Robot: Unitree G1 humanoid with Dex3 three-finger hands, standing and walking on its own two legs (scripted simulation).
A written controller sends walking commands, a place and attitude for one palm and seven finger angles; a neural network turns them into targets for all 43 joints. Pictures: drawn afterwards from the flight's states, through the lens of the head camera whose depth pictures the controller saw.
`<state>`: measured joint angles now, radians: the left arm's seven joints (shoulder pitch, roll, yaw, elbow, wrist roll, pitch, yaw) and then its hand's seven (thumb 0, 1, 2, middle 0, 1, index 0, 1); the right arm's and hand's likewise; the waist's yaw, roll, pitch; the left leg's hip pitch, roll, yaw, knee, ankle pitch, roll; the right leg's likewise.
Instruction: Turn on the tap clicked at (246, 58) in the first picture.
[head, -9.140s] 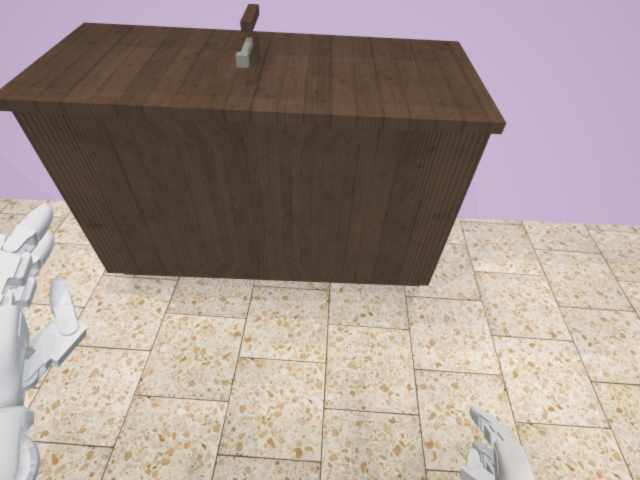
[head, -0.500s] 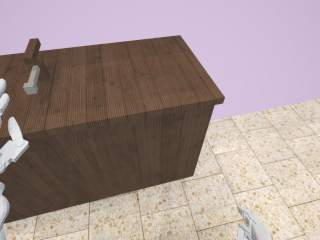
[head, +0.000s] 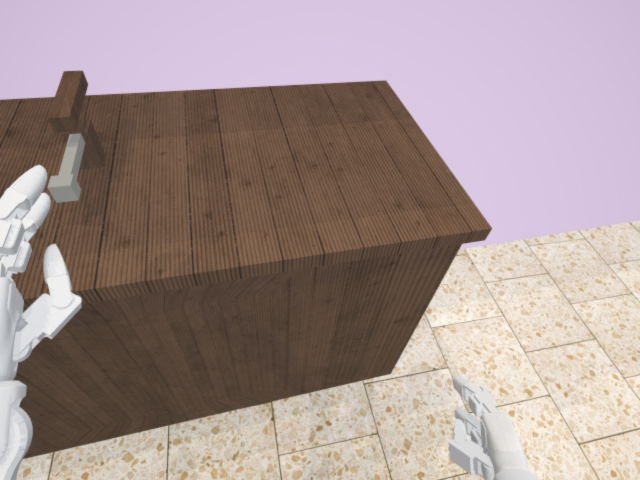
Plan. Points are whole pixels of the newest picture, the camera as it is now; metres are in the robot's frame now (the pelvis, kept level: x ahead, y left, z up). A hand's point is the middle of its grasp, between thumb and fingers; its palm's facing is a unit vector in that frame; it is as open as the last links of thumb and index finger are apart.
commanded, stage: shuffle to correct the standing spot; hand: left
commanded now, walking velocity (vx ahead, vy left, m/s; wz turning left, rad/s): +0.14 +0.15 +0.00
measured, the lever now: (64, 188) +0.43 +0.41 +0.09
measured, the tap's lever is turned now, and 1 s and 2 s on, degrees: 0 0 0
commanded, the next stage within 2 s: come to a stop and stand still in 0.46 s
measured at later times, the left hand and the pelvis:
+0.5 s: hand (66, 241) +0.27 +0.28 +0.18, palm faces +0.33 -0.82 -0.47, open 7.4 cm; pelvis +0.05 +0.06 -0.01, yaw -1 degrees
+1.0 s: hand (22, 212) +0.30 +0.34 +0.19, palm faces +0.38 -0.83 -0.40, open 7.4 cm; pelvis +0.09 +0.10 +0.01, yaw +0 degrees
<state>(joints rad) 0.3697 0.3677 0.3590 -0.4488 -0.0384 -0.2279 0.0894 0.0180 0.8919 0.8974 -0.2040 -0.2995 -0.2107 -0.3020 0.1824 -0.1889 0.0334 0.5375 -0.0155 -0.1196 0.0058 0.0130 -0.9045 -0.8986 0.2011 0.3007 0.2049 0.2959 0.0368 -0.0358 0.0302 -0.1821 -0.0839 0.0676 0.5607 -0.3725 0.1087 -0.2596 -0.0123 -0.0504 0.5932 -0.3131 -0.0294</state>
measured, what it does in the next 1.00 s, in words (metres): steps to the left: left foot, then right foot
